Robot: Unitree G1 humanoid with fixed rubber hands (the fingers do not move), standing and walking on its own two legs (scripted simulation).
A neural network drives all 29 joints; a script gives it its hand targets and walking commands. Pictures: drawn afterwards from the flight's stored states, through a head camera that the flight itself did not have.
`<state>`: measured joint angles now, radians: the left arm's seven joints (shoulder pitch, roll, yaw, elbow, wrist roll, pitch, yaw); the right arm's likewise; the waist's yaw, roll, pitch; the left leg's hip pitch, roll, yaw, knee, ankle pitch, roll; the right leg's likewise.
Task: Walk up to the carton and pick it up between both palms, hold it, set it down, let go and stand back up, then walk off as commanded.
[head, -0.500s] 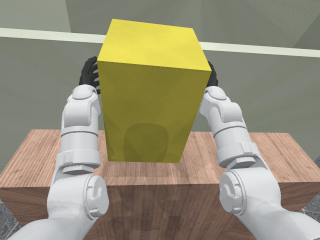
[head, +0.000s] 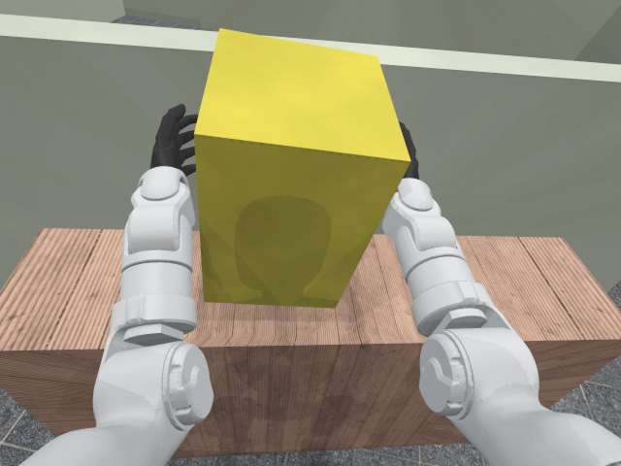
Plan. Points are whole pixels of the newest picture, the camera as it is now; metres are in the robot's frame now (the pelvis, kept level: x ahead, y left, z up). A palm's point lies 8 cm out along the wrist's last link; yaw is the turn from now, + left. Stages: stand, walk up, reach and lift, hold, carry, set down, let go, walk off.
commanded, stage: set down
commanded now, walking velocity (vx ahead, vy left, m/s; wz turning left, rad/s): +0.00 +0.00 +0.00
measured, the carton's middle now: (285, 186) +0.43 +0.04 +0.16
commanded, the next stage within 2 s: none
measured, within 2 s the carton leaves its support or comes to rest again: neither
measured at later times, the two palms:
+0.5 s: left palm (186, 197) +0.39 +0.17 +0.16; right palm (407, 193) +0.41 -0.12 +0.18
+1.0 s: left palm (202, 212) +0.40 +0.15 +0.13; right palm (409, 199) +0.42 -0.13 +0.16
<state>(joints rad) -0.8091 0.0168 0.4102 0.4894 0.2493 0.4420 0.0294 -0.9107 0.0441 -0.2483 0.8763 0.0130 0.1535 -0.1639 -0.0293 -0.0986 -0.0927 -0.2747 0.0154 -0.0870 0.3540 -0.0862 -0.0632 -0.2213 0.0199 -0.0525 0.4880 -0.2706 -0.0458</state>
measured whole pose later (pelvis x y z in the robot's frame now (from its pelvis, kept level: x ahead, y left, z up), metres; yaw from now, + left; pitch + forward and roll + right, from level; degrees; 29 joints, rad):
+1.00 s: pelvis +0.01 -0.01 +0.00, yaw +0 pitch +1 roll +2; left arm -0.72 -0.09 0.49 0.57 0.29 0.30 0.07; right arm -0.89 0.00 -0.26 0.99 -0.05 0.03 -0.09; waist -0.03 -0.08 -0.05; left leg -0.26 0.02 -0.09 0.32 -0.08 -0.07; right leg -0.22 0.02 -0.05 0.48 -0.28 -0.05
